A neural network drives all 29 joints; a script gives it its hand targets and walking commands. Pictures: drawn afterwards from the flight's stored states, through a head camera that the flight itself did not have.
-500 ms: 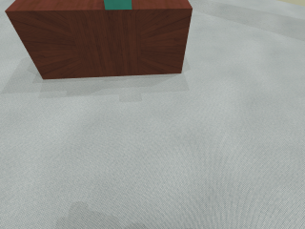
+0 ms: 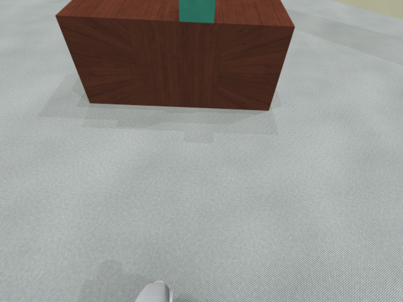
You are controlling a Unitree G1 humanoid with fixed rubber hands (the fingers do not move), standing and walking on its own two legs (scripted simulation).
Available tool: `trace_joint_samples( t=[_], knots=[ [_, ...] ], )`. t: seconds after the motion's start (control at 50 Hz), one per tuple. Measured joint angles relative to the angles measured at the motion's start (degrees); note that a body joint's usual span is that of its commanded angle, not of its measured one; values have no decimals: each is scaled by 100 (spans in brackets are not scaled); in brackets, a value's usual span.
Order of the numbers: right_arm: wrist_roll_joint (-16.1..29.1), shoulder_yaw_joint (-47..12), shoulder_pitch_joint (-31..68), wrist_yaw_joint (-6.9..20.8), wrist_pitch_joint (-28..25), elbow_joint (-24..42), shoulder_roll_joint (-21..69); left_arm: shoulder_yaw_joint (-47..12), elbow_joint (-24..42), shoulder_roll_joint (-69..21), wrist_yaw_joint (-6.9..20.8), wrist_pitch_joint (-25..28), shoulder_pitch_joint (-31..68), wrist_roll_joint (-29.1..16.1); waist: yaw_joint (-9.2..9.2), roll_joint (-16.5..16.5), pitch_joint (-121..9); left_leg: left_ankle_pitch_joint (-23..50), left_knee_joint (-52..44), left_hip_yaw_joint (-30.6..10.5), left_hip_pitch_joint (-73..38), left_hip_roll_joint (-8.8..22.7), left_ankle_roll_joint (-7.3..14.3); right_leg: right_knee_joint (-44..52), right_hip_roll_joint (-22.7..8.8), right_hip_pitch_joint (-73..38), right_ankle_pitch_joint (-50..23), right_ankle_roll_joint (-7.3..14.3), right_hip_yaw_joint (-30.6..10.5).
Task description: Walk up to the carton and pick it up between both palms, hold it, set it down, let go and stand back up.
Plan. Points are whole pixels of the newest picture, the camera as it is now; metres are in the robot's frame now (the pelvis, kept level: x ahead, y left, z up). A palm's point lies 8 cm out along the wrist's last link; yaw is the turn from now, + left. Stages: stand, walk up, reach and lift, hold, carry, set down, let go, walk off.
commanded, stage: walk up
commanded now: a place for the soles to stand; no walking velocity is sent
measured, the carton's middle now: out of the picture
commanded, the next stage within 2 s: none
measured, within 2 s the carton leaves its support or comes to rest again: neither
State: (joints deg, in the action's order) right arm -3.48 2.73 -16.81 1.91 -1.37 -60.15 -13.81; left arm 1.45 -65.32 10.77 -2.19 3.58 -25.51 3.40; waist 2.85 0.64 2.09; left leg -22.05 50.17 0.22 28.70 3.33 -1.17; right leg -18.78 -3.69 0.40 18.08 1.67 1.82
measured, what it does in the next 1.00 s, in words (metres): walks ahead: left foot, then right foot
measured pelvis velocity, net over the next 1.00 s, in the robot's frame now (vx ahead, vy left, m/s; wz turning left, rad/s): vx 0.54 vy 0.08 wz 0.04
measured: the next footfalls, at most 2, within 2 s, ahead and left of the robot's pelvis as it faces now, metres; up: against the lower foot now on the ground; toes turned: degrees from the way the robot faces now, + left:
left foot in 0.12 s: +0.18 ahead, +0.18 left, +0.00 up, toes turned +4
right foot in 0.62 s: +0.52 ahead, -0.01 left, +0.00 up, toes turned -5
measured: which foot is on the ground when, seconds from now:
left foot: up 0.00-0.10, down 0.12-0.70, up 0.72-1.00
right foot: down 0.00-0.14, up 0.16-0.60, down 0.62-1.00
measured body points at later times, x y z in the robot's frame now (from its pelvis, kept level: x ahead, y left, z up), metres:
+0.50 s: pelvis +0.24 +0.09 +0.00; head +0.25 +0.12 +0.44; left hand +0.33 +0.34 -0.15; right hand +0.12 -0.12 -0.13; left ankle +0.14 +0.17 -0.75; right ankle +0.41 -0.06 -0.67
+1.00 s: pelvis +0.54 +0.08 -0.01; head +0.53 +0.08 +0.44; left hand +0.48 +0.32 -0.15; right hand +0.68 -0.17 -0.12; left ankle +0.67 +0.23 -0.68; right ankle +0.48 -0.01 -0.75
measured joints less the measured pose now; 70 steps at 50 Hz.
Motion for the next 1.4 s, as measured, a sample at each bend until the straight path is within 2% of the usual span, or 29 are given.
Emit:
trace_joint_samples(
  t=[0.04, 0.1, 0.12, 0.16, 0.2, 0.24, 0.28, 0.32, 0.38, 0.46, 0.56, 0.62, 0.66, 0.7, 0.76, 0.8, 0.9, 0.96, 1.0, 1.06, 1.1, 1.12, 1.16, 1.18, 1.2, 1.24, 1.28, 1.32, 1.4],
  knots=[
    [51, 19, 71, 15, -36, 182, -79, -4, -76, 103, 48, -32, -132, 0, -40, -7, 27, 421, -409, 16, -17, 129, -14, -119, -79, -169, 7, -145, 61],
    [93, 30, -23, -2, -72, 381, -105, -1, -92, 295, 141, -113, -259, 35, -74, 2, -99, 871, -971, 162, -386, 215, 3, -705, -190, -295, 702, -289, 145],
    [91, 36, -107, -23, -84, 442, -106, 3, -64, 357, 172, -150, -291, 55, -75, 23, -178, 916, -1072, 212, -570, 188, 25, -1039, -246, -258, 1032, -272, 124],
    [73, 45, -167, -95, -105, 488, 71, 10, 19, 556, 230, -245, -207, 75, -104, 412, -158, 565, -514, 463, -555, -77, 157, -2071, -483, 12, 1813, -48, -231],
    [128, -26, -279, -186, -128, 558, 252, -43, 247, 661, 294, -337, -61, 29, -155, 572, -109, -25, -137, 618, -643, -153, 301, -3708, -238, 714, 1884, 25, -527],
    [267, -127, -488, -246, -102, 512, 416, -106, 511, 719, 343, -352, 153, -6, -260, 559, -84, -76, -369, 539, -984, -195, 299, -4865, 109, 1398, 1522, 6, -353],
    [306, -204, -770, -262, -115, 460, 502, -156, 721, 721, 360, -273, 447, -28, -361, 451, -46, 59, -925, 411, -1457, -207, 306, -5431, 262, 2057, 1040, -1, 5],
    [264, -253, -1049, -255, -176, 400, 520, -185, 948, 681, 377, -168, 733, -58, -472, 292, 19, 261, -1581, 299, -1934, -181, 320, -5351, 249, 2623, 551, -18, 228],
    [233, -300, -1393, -216, -271, 258, 564, -198, 1263, 639, 429, -89, 1089, -77, -587, 157, 119, 450, -2366, 168, -2459, -226, 340, -4857, 127, 3350, -182, -53, 53],
    [207, -350, -1695, -162, -350, 90, 677, -204, 1409, 589, 474, -166, 1297, -75, -518, 168, 117, 388, -2907, 158, -2894, -361, 359, -4015, 10, 3895, -1270, -140, -162],
    [96, -365, -1742, -162, -488, 229, 698, -285, 1279, 430, 459, -256, 1368, -14, -526, 280, 109, -61, -3090, 271, -3294, -518, 308, -2428, 23, 3613, -2121, -175, 210],
    [18, -357, -1728, -232, -462, 403, 629, -327, 1259, 278, 418, -223, 1486, 30, -621, 298, 130, -524, -2940, 283, -3509, -555, 231, -1625, 156, 3124, -1892, -60, 376],
    [-12, -330, -1614, -272, -381, 448, 478, -310, 1265, 75, 362, -154, 1601, 74, -603, -17, 196, -991, -2465, 259, -3492, -286, 180, -1557, 440, 2879, -946, 284, 528],
    [20, -326, -1401, -284, -297, 525, 394, -298, 1402, -19, 319, -41, 1640, 107, -564, -247, 331, -914, -1024, 147, -3031, -18, 308, -1847, 636, 2834, -727, 358, 703],
    [153, -389, -1210, -267, -178, 673, 431, -182, 1520, 78, 202, -8, 1438, -84, -400, 61, 250, -679, 1573, -16, -1903, -285, 282, -2060, 491, 2514, -342, 320, 646],
    [193, -363, -1088, -220, -167, 771, 365, -125, 1518, 144, 108, -15, 1161, -131, -280, 199, 108, -400, 2342, -20, -1256, -337, 312, -1686, 413, 1960, -252, 324, 655],
    [152, -151, -359, -122, -241, 1274, -41, -45, 1301, 218, 125, 120, 370, -146, 26, 168, 4, 29, 2005, -111, 19, -161, 357, -816, 364, 753, -181, 200, 521],
    [137, -52, 168, -67, -244, 1563, -159, -82, 1071, 128, 198, 125, -36, -160, -4, -77, 43, 622, 1238, -204, 539, -11, 299, -571, 408, 284, -49, 113, 471],
    [134, -72, 375, -25, -229, 1691, -85, -100, 974, 106, 262, 111, -200, -154, -73, -179, 65, 1254, 446, -64, 676, 94, 253, -488, 422, 50, 97, 56, 525],
    [106, -188, 472, 31, -215, 1734, 139, -105, 981, 156, 338, 120, -285, -118, -83, -219, 118, 2100, -698, 210, 511, 149, 209, -565, 447, -199, 454, -25, 645],
    [40, -272, 423, 36, -191, 1676, 288, -108, 1047, 211, 351, 121, -325, -94, -17, -183, 102, 2240, -1197, 338, 209, 103, 227, -717, 443, -319, 772, -103, 683],
    [0, -308, 369, 27, -186, 1641, 348, -109, 1088, 237, 349, 108, -361, -84, 15, -151, 72, 2139, -1378, 381, 10, 61, 258, -836, 425, -360, 961, -152, 684],
    [-90, -339, 324, -23, -205, 1517, 543, -99, 1124, 354, 338, 40, -295, -72, -22, 209, 119, 1202, -1319, 514, -160, -224, 382, -1395, 118, -270, 1410, -142, 634],
    [-131, -358, 302, -52, -231, 1514, 600, -106, 1160, 378, 331, -3, -228, -77, -45, 362, 199, 1048, -1164, 599, -157, -339, 439, -2008, -16, -52, 1335, -27, 491],
    [-125, -372, 256, -86, -254, 1549, 595, -129, 1229, 351, 326, -56, -190, -95, -93, 357, 262, 942, -968, 613, -135, -340, 480, -2840, 31, 273, 1324, 22, 313],
    [35, -355, 109, -190, -240, 1528, 552, -185, 1341, 314, 329, -183, -130, -120, -251, 232, 320, 794, -858, 532, -291, -263, 502, -4365, 272, 955, 1226, -23, 93],
    [149, -298, -149, -287, -216, 1457, 504, -193, 1399, 361, 338, -254, -22, -128, -403, 151, 300, 780, -1196, 444, -714, -200, 469, -5226, 388, 1557, 944, -58, 15],
    [170, -249, -467, -326, -262, 1377, 424, -146, 1514, 441, 346, -247, 125, -138, -496, 103, 244, 824, -1681, 395, -1192, -126, 399, -5440, 354, 2094, 636, -101, -31],
    [183, -181, -1013, -286, -366, 1088, 344, 6, 1804, 603, 395, -183, 546, -92, -571, 165, 166, 877, -2342, 329, -1915, -76, 311, -5056, 116, 2909, -22, -172, -291]
  ],
)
